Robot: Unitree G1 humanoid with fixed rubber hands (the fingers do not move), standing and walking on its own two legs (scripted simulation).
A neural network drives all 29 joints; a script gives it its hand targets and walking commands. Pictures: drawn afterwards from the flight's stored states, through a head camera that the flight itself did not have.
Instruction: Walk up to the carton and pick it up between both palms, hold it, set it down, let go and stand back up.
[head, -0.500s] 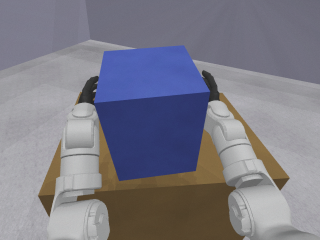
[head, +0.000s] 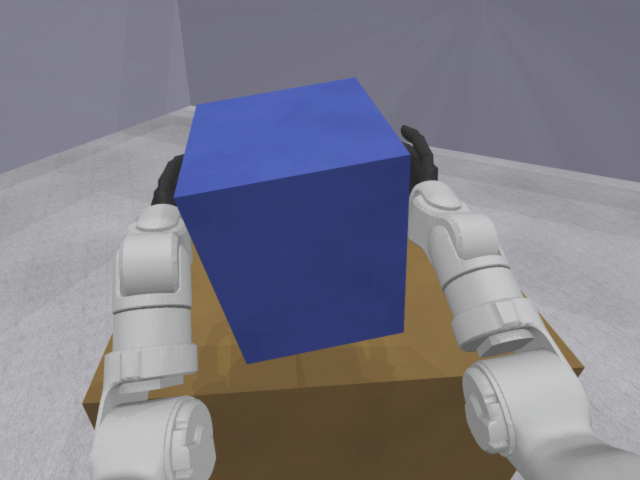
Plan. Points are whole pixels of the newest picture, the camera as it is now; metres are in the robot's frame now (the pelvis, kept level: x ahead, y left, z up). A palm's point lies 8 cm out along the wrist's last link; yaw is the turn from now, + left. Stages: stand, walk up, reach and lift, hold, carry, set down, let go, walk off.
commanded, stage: hold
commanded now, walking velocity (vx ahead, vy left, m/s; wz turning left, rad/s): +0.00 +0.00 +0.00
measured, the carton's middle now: (301, 219) +0.37 +0.01 +0.23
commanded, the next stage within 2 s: set down in 1.82 s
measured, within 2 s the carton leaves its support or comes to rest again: neither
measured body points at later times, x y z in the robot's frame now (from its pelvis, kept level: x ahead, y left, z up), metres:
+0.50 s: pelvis +0.00 +0.00 +0.00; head -0.09 +0.01 +0.44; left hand +0.37 +0.16 +0.25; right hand +0.38 -0.14 +0.29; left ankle +0.03 +0.13 -0.75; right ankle +0.00 -0.12 -0.75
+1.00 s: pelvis +0.00 +0.00 +0.00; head -0.09 +0.02 +0.44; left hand +0.38 +0.16 +0.25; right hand +0.38 -0.14 +0.29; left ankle +0.03 +0.13 -0.75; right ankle +0.00 -0.12 -0.75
